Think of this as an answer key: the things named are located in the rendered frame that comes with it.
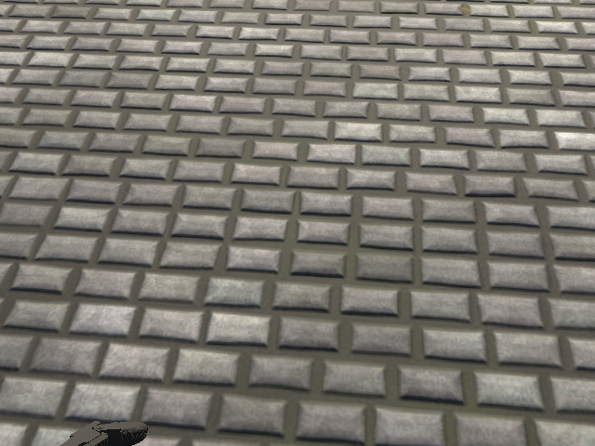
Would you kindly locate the left robot hand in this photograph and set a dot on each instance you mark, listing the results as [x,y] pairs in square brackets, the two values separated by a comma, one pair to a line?
[113,434]

